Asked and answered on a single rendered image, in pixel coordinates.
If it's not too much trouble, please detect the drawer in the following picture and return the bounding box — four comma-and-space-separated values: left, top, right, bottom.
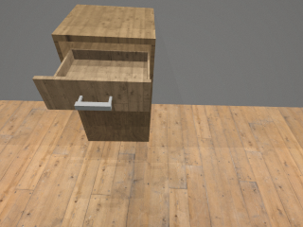
32, 48, 152, 112

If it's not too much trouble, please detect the cabinet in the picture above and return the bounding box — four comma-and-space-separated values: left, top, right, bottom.
51, 4, 156, 142

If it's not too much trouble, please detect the handle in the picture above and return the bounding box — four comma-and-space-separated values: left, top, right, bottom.
74, 96, 113, 111

